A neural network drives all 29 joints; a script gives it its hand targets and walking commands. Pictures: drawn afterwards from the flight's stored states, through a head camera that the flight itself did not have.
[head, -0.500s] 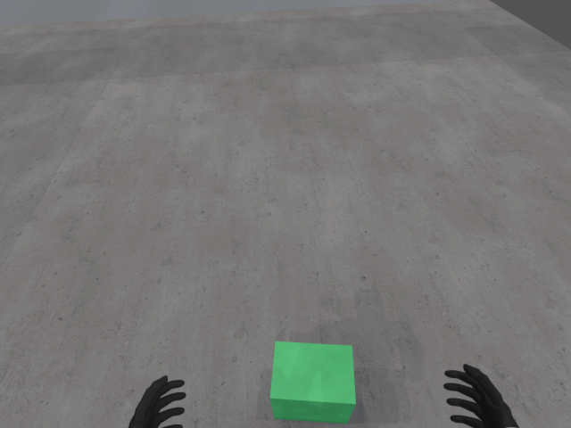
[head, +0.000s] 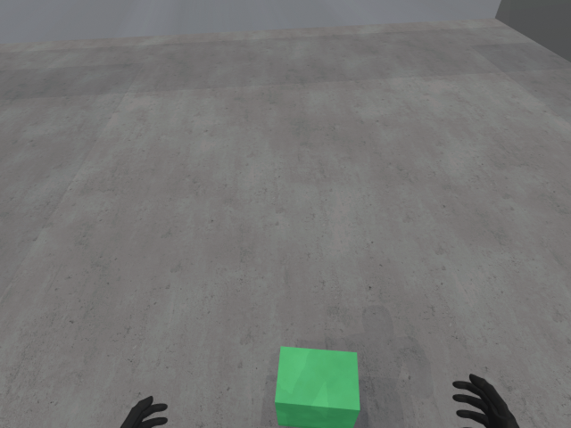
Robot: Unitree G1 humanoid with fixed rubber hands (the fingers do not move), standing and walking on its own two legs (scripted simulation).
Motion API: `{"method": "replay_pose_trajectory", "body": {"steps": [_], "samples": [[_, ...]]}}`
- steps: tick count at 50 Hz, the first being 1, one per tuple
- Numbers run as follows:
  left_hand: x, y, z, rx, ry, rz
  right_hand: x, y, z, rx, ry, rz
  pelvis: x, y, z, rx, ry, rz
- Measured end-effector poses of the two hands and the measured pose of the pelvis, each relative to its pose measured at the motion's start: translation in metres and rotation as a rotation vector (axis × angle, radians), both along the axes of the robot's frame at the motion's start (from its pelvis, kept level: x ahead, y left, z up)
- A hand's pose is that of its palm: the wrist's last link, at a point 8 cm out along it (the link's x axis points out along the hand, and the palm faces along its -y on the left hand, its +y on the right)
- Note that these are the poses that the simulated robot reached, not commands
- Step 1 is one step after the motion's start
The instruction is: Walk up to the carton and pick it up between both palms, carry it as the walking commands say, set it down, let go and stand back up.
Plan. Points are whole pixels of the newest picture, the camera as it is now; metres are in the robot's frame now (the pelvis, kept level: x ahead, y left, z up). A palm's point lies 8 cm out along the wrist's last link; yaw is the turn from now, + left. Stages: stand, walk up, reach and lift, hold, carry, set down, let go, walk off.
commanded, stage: stand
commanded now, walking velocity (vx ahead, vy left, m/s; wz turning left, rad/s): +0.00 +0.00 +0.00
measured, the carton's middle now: (316, 390) +0.41 -0.05 -0.65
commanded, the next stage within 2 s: none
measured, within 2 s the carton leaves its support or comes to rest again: neither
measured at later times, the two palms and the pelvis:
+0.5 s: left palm out of the picture +0.12 +0.27 -0.10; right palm out of the picture +0.14 -0.26 -0.08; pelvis +0.00 +0.00 +0.00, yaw +0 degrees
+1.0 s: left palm out of the picture +0.11 +0.28 -0.11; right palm out of the picture +0.13 -0.26 -0.08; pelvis +0.00 +0.00 +0.00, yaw +0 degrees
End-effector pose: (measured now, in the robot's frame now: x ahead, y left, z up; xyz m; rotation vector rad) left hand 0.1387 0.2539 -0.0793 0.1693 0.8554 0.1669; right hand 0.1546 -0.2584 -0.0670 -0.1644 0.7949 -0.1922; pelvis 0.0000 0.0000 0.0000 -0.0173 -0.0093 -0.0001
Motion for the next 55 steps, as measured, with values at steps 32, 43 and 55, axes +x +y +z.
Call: {"method": "replay_pose_trajectory", "body": {"steps": [32, 43, 55], "samples": [[-0.024, 0.020, -0.023, 0.052, 0.154, 0.042, -0.012, -0.005, -0.014, -0.032, 0.054, -0.033, 0.003, 0.000, 0.000, 0.000, 0.004, 0.000], [-0.028, 0.022, -0.025, 0.055, 0.168, 0.047, -0.016, -0.006, -0.016, -0.032, 0.061, -0.036, 0.002, 0.000, 0.000, 0.000, 0.002, 0.000], [-0.036, 0.023, -0.027, 0.055, 0.179, 0.052, -0.023, -0.006, -0.018, -0.032, 0.067, -0.041, -0.002, 0.000, 0.000, 0.000, -0.003, 0.000]]}}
